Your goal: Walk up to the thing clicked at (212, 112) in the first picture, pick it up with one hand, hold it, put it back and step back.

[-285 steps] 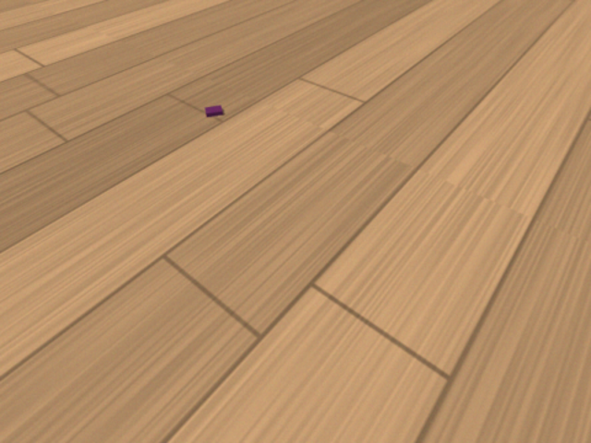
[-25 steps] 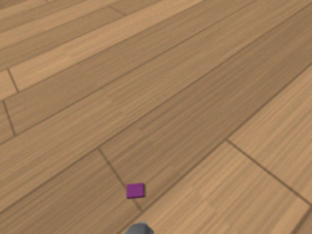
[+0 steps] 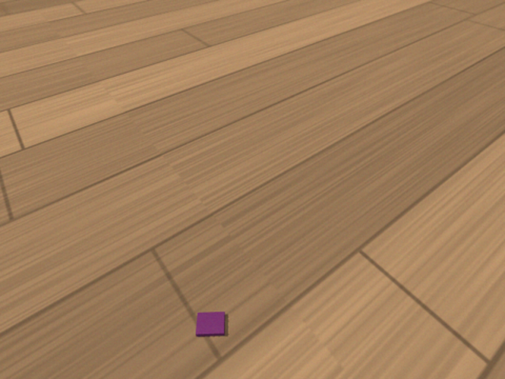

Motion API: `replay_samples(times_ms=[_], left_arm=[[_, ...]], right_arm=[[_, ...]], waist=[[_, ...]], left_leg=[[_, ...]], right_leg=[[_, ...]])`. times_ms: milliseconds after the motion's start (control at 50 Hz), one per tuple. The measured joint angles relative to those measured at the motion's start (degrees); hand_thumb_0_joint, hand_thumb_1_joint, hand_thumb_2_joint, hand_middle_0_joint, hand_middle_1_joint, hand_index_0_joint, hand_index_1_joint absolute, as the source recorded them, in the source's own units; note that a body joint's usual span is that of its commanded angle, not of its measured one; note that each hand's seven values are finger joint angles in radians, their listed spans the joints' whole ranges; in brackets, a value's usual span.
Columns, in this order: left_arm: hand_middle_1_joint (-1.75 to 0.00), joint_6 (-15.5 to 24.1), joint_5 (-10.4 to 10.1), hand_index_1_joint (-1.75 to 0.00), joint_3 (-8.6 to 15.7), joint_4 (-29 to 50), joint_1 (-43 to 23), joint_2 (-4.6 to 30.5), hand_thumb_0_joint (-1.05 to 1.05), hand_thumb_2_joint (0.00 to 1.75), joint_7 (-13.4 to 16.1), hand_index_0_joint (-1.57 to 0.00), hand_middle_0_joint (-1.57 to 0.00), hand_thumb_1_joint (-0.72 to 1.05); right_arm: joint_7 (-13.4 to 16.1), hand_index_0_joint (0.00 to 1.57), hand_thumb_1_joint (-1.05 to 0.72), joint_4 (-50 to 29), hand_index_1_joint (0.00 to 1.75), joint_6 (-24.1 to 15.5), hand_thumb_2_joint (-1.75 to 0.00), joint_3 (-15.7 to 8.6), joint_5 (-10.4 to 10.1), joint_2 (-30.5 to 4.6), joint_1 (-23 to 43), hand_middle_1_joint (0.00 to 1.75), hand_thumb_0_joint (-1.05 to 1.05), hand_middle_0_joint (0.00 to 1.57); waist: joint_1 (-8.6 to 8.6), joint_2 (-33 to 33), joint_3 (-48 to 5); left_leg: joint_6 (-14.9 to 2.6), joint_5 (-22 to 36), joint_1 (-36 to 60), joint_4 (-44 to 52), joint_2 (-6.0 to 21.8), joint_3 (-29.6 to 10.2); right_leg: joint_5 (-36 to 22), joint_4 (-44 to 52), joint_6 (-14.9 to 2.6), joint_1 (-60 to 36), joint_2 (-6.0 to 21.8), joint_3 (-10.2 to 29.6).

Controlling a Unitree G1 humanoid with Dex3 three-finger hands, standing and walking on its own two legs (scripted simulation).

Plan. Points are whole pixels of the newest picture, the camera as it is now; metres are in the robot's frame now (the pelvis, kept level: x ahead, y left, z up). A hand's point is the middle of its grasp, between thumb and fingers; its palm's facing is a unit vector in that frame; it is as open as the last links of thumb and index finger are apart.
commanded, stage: walk up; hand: left
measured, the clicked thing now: (210, 323) +0.47 +0.21 -0.75
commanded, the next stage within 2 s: stand in 1.48 s
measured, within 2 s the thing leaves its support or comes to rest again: neither
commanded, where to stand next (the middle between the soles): +0.11 -0.01 m, yaw -2 degrees
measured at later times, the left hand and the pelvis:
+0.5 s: hand out of the picture +0.13 +0.24 -0.14, palm faces -0.04 -0.94 -0.34, open 7.4 cm; pelvis +0.04 +0.00 +0.01, yaw -1 degrees
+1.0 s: hand out of the picture +0.13 +0.25 -0.14, palm faces -0.05 -0.93 -0.36, open 7.4 cm; pelvis +0.05 +0.00 +0.01, yaw -1 degrees
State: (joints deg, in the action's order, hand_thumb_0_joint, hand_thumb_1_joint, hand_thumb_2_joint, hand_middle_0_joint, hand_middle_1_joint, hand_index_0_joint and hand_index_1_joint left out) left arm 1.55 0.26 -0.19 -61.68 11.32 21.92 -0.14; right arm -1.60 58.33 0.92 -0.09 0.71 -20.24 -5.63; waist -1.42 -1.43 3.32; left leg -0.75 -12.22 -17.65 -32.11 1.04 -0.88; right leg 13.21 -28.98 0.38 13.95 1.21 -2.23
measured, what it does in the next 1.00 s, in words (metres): stands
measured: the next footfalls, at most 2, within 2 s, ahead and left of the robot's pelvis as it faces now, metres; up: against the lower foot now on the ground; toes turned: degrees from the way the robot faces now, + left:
none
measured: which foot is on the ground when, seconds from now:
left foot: down 0.00-1.00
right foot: down 0.00-1.00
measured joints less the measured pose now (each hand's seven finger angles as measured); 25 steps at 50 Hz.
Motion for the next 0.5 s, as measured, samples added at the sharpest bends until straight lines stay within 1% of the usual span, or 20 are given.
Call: replay_samples(times_ms=[20,60,140,220,500], left_arm=[[-0.30,0.2,0.0,-0.30,0.0,-0.5,0.0,0.1,0.01,0.90,0.1,-0.20,-0.20,0.90],[-0.30,0.1,0.0,-0.30,0.1,-1.7,-0.1,0.0,0.01,0.90,0.1,-0.20,-0.20,0.90],[-0.30,-0.1,0.3,-0.30,-0.2,-2.8,0.4,-0.4,0.01,0.90,-0.1,-0.20,-0.20,0.90],[-0.30,0.2,0.1,-0.30,-0.3,-3.4,-0.4,-0.9,0.01,0.90,-0.1,-0.20,-0.20,0.90],[-0.30,0.2,-0.3,-0.30,-0.4,-3.2,-7.0,-2.2,0.01,0.90,0.3,-0.20,-0.20,0.90]], right_arm=[[0.0,0.21,-0.90,0.4,0.30,-0.2,-0.90,0.0,-0.1,0.0,0.2,0.30,0.00,0.21],[0.1,0.21,-0.90,1.3,0.30,-0.3,-0.90,-0.1,-0.3,-0.1,0.5,0.30,0.00,0.21],[0.0,0.21,-0.91,2.7,0.30,0.0,-0.90,-0.3,-0.3,-0.2,0.2,0.30,0.00,0.21],[0.0,0.21,-0.91,4.1,0.30,-0.3,-0.90,-0.3,-0.4,-0.2,0.1,0.30,0.00,0.21],[0.8,0.20,-0.91,7.1,0.30,-0.8,-0.90,-0.6,-0.4,-0.1,0.9,0.30,0.00,0.21]], waist=[[-0.11,0.0,0.3],[-0.23,-0.4,0.6],[-0.24,-1.0,-0.8],[0.02,-0.9,-0.7],[1.84,0.9,-0.5]], left_leg=[[0.15,1.1,0.3,0.4,-0.2,0.1],[0.32,1.1,1.1,1.1,-0.3,0.1],[0.18,1.2,2.3,3.5,-0.5,0.4],[0.36,1.9,3.7,5.5,-0.7,0.7],[0.49,2.8,7.8,10.6,-0.8,1.4]], right_leg=[[-1.8,0.4,0.46,-0.2,0.2,0.1],[-1.6,0.8,1.02,-0.9,0.3,0.2],[-1.1,2.5,0.87,-1.7,0.5,0.5],[-1.9,4.1,1.20,-2.8,0.6,0.8],[-2.5,8.4,1.33,-6.3,0.8,1.4]])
